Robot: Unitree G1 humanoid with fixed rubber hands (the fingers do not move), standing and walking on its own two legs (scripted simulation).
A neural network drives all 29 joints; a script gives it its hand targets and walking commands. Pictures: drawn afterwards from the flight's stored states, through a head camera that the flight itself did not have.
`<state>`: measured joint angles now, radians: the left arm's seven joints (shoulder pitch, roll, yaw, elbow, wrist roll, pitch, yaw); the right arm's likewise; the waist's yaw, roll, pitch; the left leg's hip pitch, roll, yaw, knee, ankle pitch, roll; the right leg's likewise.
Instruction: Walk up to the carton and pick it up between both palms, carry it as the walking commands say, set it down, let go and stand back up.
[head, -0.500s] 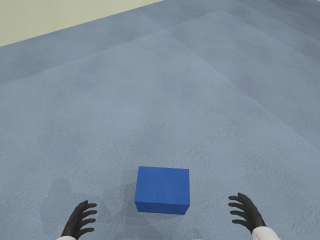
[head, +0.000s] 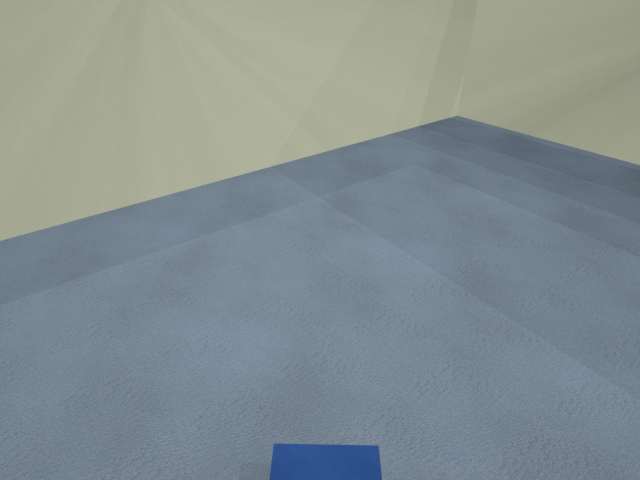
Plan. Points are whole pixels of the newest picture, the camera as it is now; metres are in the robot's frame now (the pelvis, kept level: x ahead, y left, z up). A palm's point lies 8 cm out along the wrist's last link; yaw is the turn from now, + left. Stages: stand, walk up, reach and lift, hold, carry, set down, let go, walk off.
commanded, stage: stand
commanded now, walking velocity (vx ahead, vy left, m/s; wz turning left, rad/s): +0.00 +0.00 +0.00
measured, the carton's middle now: out of the picture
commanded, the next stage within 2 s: none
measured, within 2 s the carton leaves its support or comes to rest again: neither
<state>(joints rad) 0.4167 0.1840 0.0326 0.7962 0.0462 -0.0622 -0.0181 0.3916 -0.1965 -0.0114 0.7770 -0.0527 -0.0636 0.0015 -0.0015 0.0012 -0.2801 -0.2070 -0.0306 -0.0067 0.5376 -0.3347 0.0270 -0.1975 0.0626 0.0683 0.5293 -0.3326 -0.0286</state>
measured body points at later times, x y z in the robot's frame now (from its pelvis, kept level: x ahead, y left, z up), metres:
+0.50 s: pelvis -0.02 +0.00 +0.00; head -0.11 +0.00 +0.44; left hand -0.06 +0.20 -0.17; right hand -0.10 -0.21 -0.17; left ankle -0.03 +0.10 -0.73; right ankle -0.03 -0.11 -0.73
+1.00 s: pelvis -0.07 +0.01 +0.00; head -0.15 +0.01 +0.44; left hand -0.13 +0.21 -0.17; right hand -0.14 -0.18 -0.17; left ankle -0.03 +0.10 -0.73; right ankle -0.03 -0.11 -0.73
